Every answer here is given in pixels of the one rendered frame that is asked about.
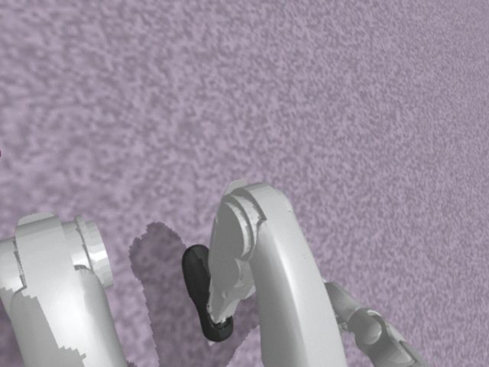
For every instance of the right robot hand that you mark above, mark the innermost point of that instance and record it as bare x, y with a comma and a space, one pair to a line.
343, 303

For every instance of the right robot foot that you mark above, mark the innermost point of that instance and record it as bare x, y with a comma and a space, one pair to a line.
197, 278

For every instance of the right robot arm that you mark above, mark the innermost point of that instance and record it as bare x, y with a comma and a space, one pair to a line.
381, 342

